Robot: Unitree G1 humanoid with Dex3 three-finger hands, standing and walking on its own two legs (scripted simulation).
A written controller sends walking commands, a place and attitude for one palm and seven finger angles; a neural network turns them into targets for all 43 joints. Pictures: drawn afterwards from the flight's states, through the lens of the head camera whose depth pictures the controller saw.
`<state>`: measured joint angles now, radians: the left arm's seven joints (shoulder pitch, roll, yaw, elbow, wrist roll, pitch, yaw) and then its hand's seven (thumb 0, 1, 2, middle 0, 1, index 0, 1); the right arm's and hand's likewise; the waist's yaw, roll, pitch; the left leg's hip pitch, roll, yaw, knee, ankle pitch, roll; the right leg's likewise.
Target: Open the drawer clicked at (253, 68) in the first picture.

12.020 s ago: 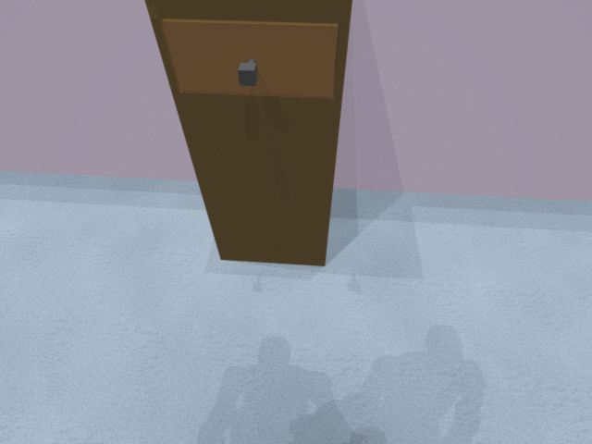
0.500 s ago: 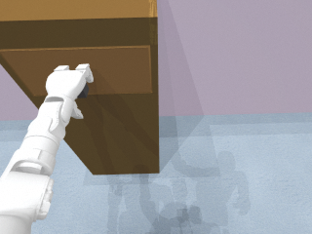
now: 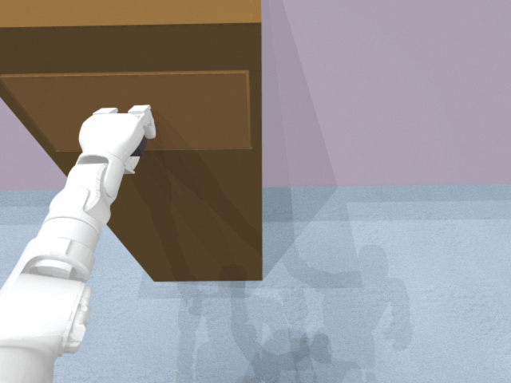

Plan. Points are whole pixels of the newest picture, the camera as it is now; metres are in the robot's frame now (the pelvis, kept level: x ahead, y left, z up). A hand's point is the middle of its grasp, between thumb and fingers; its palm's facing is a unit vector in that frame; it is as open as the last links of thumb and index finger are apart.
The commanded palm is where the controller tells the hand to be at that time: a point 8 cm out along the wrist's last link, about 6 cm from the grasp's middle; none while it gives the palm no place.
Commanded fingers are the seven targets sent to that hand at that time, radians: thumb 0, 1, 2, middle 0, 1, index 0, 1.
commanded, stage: pull the drawer open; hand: left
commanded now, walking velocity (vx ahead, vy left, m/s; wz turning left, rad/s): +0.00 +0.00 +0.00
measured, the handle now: (133, 132) +0.50 +0.21 +0.10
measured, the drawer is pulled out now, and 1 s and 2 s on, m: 0.00 0.04 0.18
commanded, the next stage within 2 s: none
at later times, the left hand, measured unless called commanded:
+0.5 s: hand (122, 172) +0.43 +0.21 +0.08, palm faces +0.02 -0.05 -1.00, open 6.9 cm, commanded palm +0.41 +0.23 +0.14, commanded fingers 0.00 0.90 0.90 -0.40 -1.35 -0.40 -1.35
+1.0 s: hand (121, 176) +0.42 +0.22 +0.08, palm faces +0.00 -0.05 -1.00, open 7.0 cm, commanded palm +0.36 +0.22 +0.14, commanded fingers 0.00 0.90 0.90 -0.40 -1.35 -0.40 -1.35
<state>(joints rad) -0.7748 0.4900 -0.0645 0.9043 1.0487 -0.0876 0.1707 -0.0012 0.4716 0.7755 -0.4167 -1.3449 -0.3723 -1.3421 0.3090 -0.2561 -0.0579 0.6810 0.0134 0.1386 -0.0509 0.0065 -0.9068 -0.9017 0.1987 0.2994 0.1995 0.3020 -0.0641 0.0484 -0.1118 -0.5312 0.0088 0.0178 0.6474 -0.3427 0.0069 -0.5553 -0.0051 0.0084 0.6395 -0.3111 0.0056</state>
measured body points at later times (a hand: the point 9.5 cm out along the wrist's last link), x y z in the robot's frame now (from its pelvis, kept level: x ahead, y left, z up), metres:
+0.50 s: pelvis +0.02 +0.01 +0.01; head +0.06 -0.02 +0.45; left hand +0.43 +0.22 +0.14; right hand +0.11 -0.26 -0.13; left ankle -0.02 +0.12 -0.72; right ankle -0.01 -0.13 -0.72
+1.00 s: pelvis +0.01 +0.00 +0.01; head +0.05 -0.03 +0.45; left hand +0.42 +0.22 +0.14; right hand +0.11 -0.27 -0.12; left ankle -0.02 +0.12 -0.72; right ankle -0.01 -0.13 -0.72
